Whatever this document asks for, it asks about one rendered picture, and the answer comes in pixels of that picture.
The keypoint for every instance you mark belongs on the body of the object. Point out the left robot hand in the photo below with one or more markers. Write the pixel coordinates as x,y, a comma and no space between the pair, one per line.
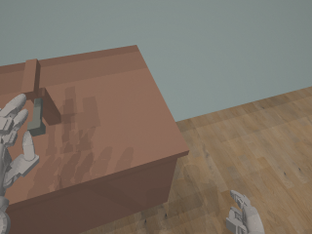
12,116

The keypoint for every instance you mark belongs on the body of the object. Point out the left robot forearm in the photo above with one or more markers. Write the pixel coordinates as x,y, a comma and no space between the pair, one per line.
5,222

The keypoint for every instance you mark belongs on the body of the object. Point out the right robot hand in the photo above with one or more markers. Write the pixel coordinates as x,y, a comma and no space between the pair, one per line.
245,221

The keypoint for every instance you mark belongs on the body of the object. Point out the tap lever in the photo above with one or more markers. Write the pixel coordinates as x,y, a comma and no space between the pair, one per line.
36,127

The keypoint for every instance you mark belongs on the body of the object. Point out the counter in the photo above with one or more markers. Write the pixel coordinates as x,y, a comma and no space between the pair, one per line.
110,147

